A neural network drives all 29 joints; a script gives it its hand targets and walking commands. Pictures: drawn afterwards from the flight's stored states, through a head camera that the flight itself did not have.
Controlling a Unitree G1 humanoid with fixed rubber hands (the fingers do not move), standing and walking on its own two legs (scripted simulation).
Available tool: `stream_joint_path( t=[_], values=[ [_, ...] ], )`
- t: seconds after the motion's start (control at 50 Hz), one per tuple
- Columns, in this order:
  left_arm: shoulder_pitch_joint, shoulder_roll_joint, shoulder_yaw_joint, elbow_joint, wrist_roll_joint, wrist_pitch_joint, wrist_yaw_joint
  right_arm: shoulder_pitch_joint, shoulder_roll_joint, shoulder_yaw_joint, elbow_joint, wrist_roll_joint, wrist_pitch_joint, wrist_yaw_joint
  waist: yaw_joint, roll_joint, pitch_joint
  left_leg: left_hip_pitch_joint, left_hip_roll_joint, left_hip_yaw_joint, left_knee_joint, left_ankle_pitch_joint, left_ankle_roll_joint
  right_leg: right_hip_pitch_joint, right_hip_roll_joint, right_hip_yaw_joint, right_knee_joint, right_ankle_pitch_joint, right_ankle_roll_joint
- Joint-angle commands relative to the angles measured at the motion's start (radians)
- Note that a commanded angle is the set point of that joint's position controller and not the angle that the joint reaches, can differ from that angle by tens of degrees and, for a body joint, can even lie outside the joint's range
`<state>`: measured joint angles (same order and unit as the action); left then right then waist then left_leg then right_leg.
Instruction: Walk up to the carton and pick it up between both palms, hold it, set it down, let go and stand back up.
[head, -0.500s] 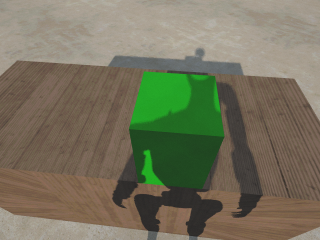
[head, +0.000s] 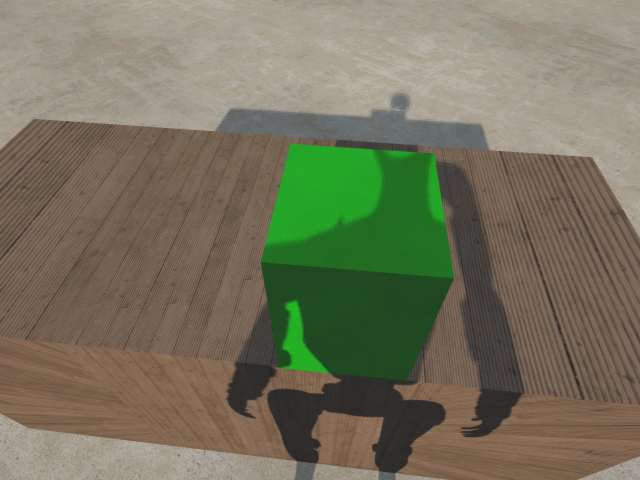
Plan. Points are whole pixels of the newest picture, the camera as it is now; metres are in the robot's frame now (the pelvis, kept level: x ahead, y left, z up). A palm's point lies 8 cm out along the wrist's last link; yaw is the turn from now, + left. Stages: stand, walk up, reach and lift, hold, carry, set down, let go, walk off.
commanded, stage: stand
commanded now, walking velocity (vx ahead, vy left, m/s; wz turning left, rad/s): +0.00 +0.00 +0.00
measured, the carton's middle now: (351, 267) +0.40 -0.04 +0.02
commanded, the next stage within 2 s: none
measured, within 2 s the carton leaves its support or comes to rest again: neither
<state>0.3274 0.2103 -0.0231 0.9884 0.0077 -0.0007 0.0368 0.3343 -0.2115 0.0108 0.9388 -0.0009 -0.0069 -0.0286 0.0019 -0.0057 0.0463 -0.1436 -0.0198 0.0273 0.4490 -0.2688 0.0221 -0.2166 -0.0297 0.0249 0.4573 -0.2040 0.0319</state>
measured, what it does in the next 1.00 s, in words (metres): stands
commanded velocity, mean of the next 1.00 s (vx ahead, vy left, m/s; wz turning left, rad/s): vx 0.00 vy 0.00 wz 0.00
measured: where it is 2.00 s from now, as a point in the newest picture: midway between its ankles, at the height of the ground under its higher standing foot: outside the picture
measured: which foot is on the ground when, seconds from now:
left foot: down 0.00-1.00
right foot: down 0.00-1.00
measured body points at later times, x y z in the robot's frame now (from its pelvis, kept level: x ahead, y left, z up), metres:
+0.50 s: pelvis +0.00 +0.00 +0.00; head +0.01 +0.00 +0.45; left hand +0.01 +0.24 -0.15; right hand +0.02 -0.24 -0.15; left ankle -0.01 +0.10 -0.74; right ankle +0.03 -0.14 -0.74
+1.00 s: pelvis +0.01 +0.00 +0.00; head +0.02 +0.00 +0.45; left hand +0.01 +0.24 -0.15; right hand +0.02 -0.24 -0.15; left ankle -0.01 +0.10 -0.74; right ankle +0.03 -0.14 -0.74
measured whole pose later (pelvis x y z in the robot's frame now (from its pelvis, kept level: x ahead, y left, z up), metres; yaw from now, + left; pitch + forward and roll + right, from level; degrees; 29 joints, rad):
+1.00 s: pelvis +0.01 +0.00 +0.00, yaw +0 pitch -2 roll +0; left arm 0.32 0.20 -0.02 1.03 0.01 0.00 0.04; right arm 0.33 -0.19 0.01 0.99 0.00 -0.01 -0.04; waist 0.00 -0.01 0.05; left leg -0.13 -0.02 0.02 0.43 -0.27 0.02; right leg -0.20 -0.03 0.01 0.44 -0.21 0.03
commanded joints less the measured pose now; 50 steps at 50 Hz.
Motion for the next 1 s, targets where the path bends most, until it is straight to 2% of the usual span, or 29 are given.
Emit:
stream_joint_path(
  t=[0.0,0.98],
  values=[
    [0.062,0.122,0.028,-0.033,0.000,-0.012,0.008,0.063,-0.135,-0.034,-0.039,0.000,-0.017,-0.008,0.000,0.002,0.035,-0.077,0.114,-0.104,-0.127,0.075,-0.006,0.012,-0.066,0.058,-0.074,0.079,-0.033],
    [0.062,0.101,0.024,0.017,-0.002,-0.011,0.014,0.070,-0.107,-0.031,0.017,0.001,-0.018,-0.015,0.000,0.005,0.041,-0.056,0.117,-0.097,-0.133,0.116,-0.010,0.027,-0.072,0.044,-0.087,0.100,-0.031]
  ],
)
